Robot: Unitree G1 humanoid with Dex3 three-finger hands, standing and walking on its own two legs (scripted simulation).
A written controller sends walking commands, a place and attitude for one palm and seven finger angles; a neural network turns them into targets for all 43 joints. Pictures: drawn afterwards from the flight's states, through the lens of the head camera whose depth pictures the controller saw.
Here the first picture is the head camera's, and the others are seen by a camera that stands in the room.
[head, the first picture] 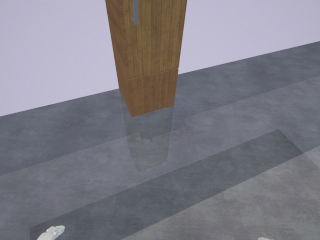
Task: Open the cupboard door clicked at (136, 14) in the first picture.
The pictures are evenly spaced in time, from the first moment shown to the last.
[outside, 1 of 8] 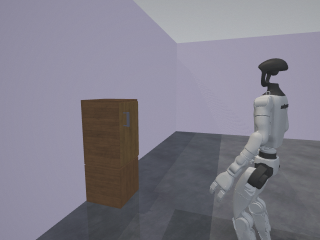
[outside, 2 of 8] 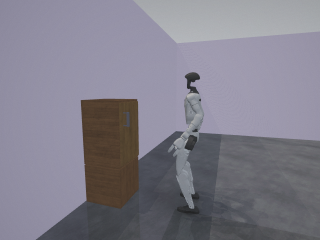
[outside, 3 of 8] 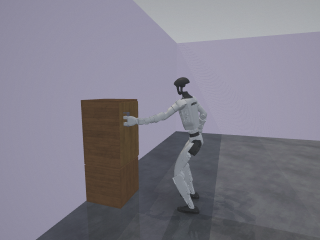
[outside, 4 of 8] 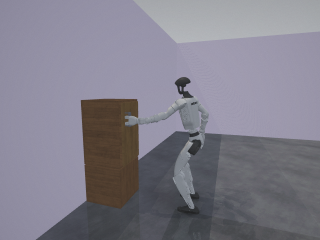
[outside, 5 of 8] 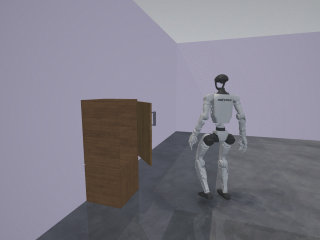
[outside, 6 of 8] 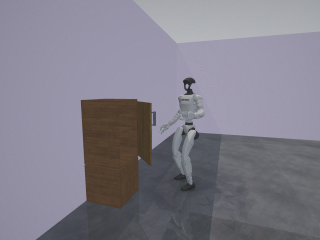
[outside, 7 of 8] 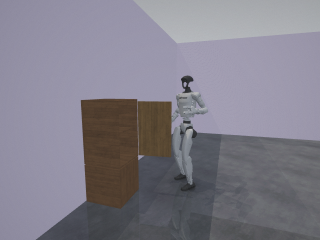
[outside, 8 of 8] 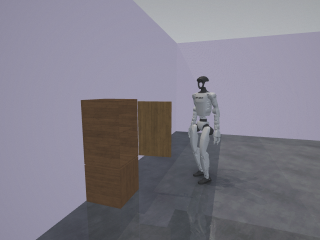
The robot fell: no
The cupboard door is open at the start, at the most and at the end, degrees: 0 99 97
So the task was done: yes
